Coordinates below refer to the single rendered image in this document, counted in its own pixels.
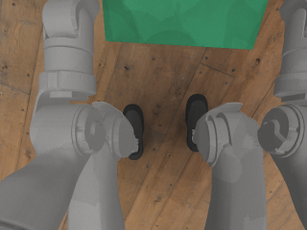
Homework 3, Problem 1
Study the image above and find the right robot upper arm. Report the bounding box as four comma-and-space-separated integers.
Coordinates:
257, 103, 307, 230

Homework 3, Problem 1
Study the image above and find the carton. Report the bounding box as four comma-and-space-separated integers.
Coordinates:
102, 0, 269, 50

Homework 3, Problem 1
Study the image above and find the left robot upper arm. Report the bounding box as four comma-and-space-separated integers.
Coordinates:
0, 103, 106, 230

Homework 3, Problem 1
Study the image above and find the right robot forearm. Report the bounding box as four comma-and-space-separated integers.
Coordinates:
273, 0, 307, 107

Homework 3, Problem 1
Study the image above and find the right robot foot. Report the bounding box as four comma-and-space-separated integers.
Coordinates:
185, 94, 208, 152

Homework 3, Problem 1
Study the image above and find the left robot shin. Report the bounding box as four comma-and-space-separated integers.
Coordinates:
92, 102, 139, 158

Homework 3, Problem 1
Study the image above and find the left robot forearm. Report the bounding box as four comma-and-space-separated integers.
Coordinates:
30, 0, 101, 141

